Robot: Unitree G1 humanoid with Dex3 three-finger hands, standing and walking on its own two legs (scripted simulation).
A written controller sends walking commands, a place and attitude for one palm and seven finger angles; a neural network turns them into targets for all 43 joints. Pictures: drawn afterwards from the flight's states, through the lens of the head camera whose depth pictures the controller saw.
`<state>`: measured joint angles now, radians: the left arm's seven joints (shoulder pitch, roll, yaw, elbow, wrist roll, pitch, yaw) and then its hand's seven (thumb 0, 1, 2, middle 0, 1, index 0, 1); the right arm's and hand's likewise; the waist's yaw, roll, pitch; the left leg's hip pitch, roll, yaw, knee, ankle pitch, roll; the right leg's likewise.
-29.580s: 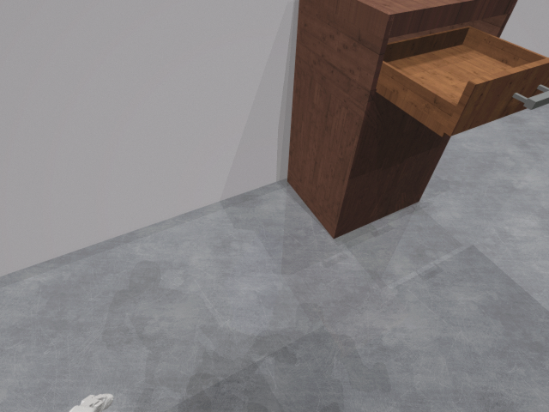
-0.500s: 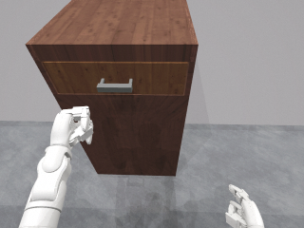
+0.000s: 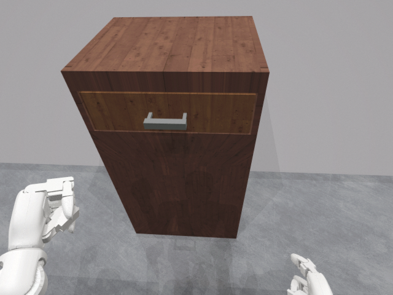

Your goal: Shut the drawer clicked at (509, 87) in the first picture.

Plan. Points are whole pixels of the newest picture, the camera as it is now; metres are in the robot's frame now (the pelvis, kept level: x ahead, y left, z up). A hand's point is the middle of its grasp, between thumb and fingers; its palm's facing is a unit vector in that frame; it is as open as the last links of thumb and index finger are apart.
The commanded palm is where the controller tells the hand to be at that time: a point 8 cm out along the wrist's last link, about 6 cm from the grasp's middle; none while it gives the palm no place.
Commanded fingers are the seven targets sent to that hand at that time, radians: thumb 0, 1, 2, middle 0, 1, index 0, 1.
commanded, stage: draw the hand back to the body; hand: left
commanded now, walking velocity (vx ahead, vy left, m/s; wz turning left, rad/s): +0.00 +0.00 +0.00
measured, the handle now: (166, 119) +0.56 +0.15 +0.05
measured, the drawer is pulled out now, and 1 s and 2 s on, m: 0.00 0.00 0.00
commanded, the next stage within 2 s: step back with the hand held close in 0.30 s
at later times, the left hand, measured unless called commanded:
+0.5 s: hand (47, 215) +0.19 +0.25 +0.16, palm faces +0.38 -0.83 -0.40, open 3.2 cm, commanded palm +0.13 +0.28 +0.17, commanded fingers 0.00 0.90 0.90 -1.40 -1.60 -1.40 -1.60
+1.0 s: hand (41, 241) +0.15 +0.24 +0.16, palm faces +0.31 -0.80 -0.51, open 3.2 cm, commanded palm +0.09 +0.28 +0.17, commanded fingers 0.00 0.90 0.90 -1.40 -1.60 -1.40 -1.60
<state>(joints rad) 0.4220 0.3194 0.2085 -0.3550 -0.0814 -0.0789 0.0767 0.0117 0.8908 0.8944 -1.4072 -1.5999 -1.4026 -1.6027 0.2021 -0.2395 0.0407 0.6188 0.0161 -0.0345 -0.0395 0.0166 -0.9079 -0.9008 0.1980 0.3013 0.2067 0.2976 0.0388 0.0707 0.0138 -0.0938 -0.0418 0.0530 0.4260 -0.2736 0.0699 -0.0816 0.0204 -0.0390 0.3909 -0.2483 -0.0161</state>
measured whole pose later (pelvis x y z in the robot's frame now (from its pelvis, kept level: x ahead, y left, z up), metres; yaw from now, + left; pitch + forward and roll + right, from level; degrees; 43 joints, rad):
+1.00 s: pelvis -0.05 +0.00 -0.01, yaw -1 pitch +1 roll +0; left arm 0.64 0.41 0.39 -0.59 -0.06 -0.19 0.10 0.01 0.89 0.89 -1.41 -1.60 -1.40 -1.60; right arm 0.19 -0.23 -0.01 0.54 0.01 -0.02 -0.07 0.02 -0.91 -0.90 0.20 0.30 0.21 0.30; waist 0.01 0.02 0.04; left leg -0.31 -0.04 0.08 0.55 -0.26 0.08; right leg -0.32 0.01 -0.02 0.56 -0.25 -0.01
